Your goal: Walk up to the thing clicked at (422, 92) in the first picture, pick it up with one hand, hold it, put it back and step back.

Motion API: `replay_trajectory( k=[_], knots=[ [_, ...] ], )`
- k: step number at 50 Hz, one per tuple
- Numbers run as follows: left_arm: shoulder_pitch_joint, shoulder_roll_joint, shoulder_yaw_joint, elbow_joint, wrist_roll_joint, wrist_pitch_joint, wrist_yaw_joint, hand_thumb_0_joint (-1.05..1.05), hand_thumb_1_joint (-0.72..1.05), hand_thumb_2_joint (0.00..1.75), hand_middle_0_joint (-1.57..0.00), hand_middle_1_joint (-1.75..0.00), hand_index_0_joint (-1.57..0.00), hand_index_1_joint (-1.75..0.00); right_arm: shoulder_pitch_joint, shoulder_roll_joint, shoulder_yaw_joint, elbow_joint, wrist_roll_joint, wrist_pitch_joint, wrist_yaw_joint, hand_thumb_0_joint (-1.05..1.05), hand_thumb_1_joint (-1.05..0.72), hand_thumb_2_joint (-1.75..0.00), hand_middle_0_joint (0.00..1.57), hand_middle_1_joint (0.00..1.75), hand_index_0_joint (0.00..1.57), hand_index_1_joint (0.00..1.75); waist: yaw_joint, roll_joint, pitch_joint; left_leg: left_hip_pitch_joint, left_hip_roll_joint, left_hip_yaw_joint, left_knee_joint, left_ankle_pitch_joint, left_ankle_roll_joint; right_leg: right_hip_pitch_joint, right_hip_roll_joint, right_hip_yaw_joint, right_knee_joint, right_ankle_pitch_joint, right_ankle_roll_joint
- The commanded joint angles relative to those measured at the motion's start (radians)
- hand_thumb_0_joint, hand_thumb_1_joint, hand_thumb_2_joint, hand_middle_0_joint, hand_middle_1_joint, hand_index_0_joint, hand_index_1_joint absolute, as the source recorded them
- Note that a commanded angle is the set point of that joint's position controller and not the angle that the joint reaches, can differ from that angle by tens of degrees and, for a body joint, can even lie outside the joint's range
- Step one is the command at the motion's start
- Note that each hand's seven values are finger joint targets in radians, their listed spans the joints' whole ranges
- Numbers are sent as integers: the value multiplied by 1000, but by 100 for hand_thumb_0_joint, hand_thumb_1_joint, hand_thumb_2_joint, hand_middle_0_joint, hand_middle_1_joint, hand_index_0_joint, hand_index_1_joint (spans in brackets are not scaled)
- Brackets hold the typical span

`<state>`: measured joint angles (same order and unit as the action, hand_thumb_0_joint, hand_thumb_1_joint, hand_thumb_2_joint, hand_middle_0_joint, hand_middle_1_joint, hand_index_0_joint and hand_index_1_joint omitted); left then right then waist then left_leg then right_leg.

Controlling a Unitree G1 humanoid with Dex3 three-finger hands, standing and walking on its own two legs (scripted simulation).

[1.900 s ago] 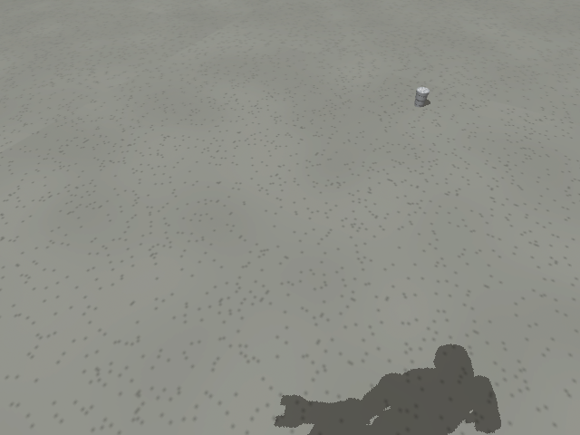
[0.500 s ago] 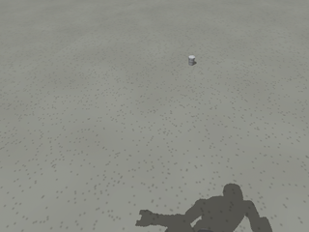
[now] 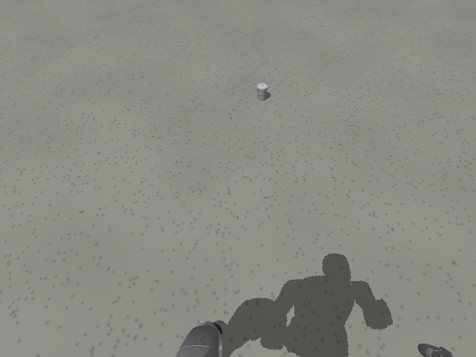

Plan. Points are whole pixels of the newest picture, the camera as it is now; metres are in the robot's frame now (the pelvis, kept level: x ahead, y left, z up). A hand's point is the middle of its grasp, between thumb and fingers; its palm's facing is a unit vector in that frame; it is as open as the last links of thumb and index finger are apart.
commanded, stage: walk up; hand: left
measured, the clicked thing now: (261, 92) +1.85 +0.06 -0.72
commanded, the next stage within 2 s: none
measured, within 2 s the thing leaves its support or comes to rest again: neither
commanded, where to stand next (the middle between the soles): +1.45 -0.12 m, yaw -7 degrees
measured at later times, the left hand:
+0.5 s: hand (182, 187) +0.51 +0.23 -0.12, palm faces -0.20 -0.89 -0.40, open 7.4 cm
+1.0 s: hand (192, 159) +0.63 +0.23 -0.15, palm faces -0.10 -0.92 -0.38, open 7.4 cm
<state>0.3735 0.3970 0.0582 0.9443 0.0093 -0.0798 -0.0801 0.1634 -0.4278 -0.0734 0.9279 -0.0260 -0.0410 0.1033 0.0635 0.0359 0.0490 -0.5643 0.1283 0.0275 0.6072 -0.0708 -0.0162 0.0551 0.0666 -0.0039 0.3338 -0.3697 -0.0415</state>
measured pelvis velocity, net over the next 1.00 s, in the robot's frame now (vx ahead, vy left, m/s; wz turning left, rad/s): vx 0.59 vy -0.05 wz -0.11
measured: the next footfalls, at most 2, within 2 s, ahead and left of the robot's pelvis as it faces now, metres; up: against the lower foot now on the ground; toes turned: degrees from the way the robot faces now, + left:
left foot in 0.06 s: +0.24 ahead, +0.15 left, +0.00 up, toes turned +5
right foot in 0.50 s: +0.50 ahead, -0.17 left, +0.00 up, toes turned -11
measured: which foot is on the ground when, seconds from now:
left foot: up 0.00-0.04, down 0.06-0.54, up 0.56-1.00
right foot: down 0.00-0.10, up 0.12-0.48, down 0.50-1.00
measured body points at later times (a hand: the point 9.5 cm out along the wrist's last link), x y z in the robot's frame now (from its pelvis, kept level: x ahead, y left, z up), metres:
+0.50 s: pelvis +0.33 -0.03 -0.02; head +0.33 -0.05 +0.43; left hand +0.52 +0.27 -0.09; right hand +0.29 -0.36 -0.14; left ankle +0.20 +0.14 -0.73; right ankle +0.46 -0.16 -0.73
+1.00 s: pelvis +0.59 -0.05 -0.01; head +0.61 -0.05 +0.44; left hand +0.64 +0.28 -0.12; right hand +0.67 -0.38 -0.11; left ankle +0.74 +0.06 -0.73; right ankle +0.46 -0.16 -0.73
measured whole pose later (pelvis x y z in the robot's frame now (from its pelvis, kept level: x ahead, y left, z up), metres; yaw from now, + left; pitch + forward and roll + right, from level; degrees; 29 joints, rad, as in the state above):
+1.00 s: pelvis +0.59 -0.05 -0.01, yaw -6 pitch -1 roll -3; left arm 0.37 0.43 0.06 0.91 0.01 -0.10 -0.04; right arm 0.20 -0.43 -0.08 0.90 -0.02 -0.04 0.11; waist 0.05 0.03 0.06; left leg -0.47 0.09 0.03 0.56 -0.11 0.03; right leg 0.02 0.02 -0.08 0.43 -0.42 0.00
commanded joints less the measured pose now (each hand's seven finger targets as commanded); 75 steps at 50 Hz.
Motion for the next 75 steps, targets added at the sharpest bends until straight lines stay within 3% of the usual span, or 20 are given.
replay_trajectory(
  k=[1, 3, 5, 6, 10, 18, 23, 25, 27, 28, 34, 41, 47, 50, 51, 52, 53, 58, 65, 75],
  knots=[
    [-111, 306, 76, -109, -6, -24, 32, 0, 90, 90, -20, -30, -20, -30, -62, -170, -62, -117, 2, -53, -25, 0, -90, -90, 20, 30, 20, 30, -60, -89, -24, 286, -65, 54, -92, 13, 36, -179, -255, 114, 0, 423, -118],
    [-56, 255, 56, -113, -13, -16, 42, 0, 90, 90, -20, -30, -20, -30, 203, -221, -91, -42, -20, -63, -45, 0, -90, -90, 20, 30, 20, 30, -162, 36, -190, 673, -94, 62, -128, -68, 95, -283, -160, 20, 442, 562, -62],
    [52, 145, 18, -131, -35, -12, 49, 0, 90, 90, -20, -30, -20, -30, 334, -346, -131, -62, -38, -73, -66, 0, -90, -90, 20, 30, 20, 30, -178, 265, -329, 1035, 315, -628, -240, -391, 224, -743, 40, 57, 860, -145, -1],
    [44, 260, 31, -113, -33, -8, 62, 0, 90, 90, -20, -30, -20, -30, 278, -364, -145, -72, 5, -73, -66, 0, -90, -90, 20, 30, 20, 30, -160, 194, -337, 1002, 383, -753, -298, -383, 328, -791, -24, 149, 945, -116, -37],
    [-85, 230, 34, -99, -38, -21, 38, 0, 90, 90, -20, -30, -20, -30, 145, -232, -74, -108, 24, -79, -75, 0, -90, -90, 20, 30, 20, 30, -107, 71, -65, 527, 175, -170, -321, 173, 186, -622, -124, 142, 830, 68, -2],
    [-230, 190, 32, -155, -12, 7, -28, 0, 90, 90, -20, -30, -20, -30, 51, -253, -62, -148, 21, -103, -60, 0, -90, -90, 20, 30, 20, 30, -65, 91, 76, 340, 136, 49, -426, -14, 198, -531, -187, 13, 346, 253, 39],
    [-226, 204, 53, -124, -6, 7, -22, 0, 90, 90, -20, -30, -20, -30, 95, -268, -66, -123, 19, -79, -65, 0, -90, -90, 20, 30, 20, 30, -52, 43, -14, 368, 140, 58, -265, -13, 169, -324, -130, -68, 265, 330, 4],
    [-30, 271, 89, -69, -1, -1, 1, 0, 90, 90, -20, -30, -20, -30, 144, -219, -47, -121, 14, -71, -67, 0, -90, -90, 20, 30, 20, 30, 50, -131, -168, 301, 46, 113, 133, 127, 116, -2, -80, -50, 229, 213, -30],
    [74, 413, 122, -84, 2, -14, 28, 0, 90, 90, -20, -30, -20, -30, 275, -126, -10, -132, 28, -63, -63, 0, -90, -90, 20, 30, 20, 30, 46, -402, -240, -8, -136, 66, 572, -434, 44, 195, -445, 620, -17, -89, -143],
    [20, 415, 122, -91, -21, -11, 32, 0, 90, 90, -20, -30, -20, -30, 218, -242, -38, -114, 26, -55, -74, 0, -90, -90, 20, 30, 20, 30, 56, -303, -205, -66, -100, -12, 664, -442, 42, 157, -482, 756, -86, -111, -208],
    [-119, 262, 71, -115, -27, -40, 52, 0, 90, 90, -20, -30, -20, -30, 201, -179, -29, -72, 31, -28, -57, 0, -90, -90, 20, 30, 20, 30, -62, -159, -30, 76, -25, -87, 497, -164, 59, -227, -269, 186, -65, 396, -87],
    [-80, 276, 76, -133, -7, -59, 53, 0, 90, 90, -20, -30, -20, -30, 18, -171, -46, -127, 9, -14, -20, 0, -90, -90, 20, 30, 20, 30, -28, -131, 41, -48, -14, -67, 207, -59, -2, -207, -289, 122, -166, 143, -126],
    [-60, 294, 78, -123, 1, -46, 55, 0, 90, 90, -20, -30, -20, -30, -57, -153, -49, -137, 7, -38, -4, 0, -90, -90, 20, 30, 20, 30, -20, -133, 3, 165, -31, 0, -29, -19, 53, -174, -313, 63, -38, 338, -128],
    [-61, 281, 66, -132, -3, -37, 62, 0, 90, 90, -20, -30, -20, -30, 128, -199, -73, -81, -5, -43, -19, 0, -90, -90, 20, 30, 20, 30, -116, -15, -94, 455, -84, 29, -102, -51, 95, -225, -258, 8, 260, 492, -93],
    [-24, 223, 42, -138, -8, -31, 63, 0, 90, 90, -20, -30, -20, -30, 262, -258, -97, -46, -22, -50, -32, 0, -90, -90, 20, 30, 20, 30, -175, 118, -181, 675, -25, -76, -122, -163, 150, -375, -193, -32, 533, 428, -55],
    [41, 135, 16, -143, -21, -28, 61, 0, 90, 90, -20, -30, -20, -30, 306, -329, -118, -62, -29, -56, -47, 0, -90, -90, 20, 30, 20, 30, -163, 347, -234, 843, 213, -464, -176, -273, 212, -634, -52, -52, 787, -86, -5],
    [55, 227, 33, -132, -24, -18, 74, 0, 90, 90, -20, -30, -20, -30, 282, -353, -118, -89, 5, -56, -51, 0, -90, -90, 20, 30, 20, 30, -160, 222, -250, 870, 313, -726, -304, -354, 299, -734, -14, 16, 867, -181, -16],
    [9, 234, 29, -81, -30, -16, 53, 0, 90, 90, -20, -30, -20, -30, 141, -218, -57, -115, 44, -65, -67, 0, -90, -90, 20, 30, 20, 30, -77, 69, -33, 478, 142, -203, -316, 151, 189, -585, -146, 106, 784, 54, 3],
    [-141, 198, 35, -131, -6, 3, 17, 0, 90, 90, -20, -30, -20, -30, 133, -234, -60, -142, 27, -79, -64, 0, -90, -90, 20, 30, 20, 30, -89, 95, 55, 410, 133, -103, -397, 45, 255, -604, -197, 1, 470, 154, 50],
    [-1, 260, 87, -63, 8, -26, 37, 0, 90, 90, -20, -30, -20, -30, 171, -160, -30, -160, 25, -53, -63, 0, -90, -90, 20, 30, 20, 30, 22, -147, -114, 222, -15, 37, 160, -16, 130, -4, -151, 20, 123, 110, -34]
  ],
)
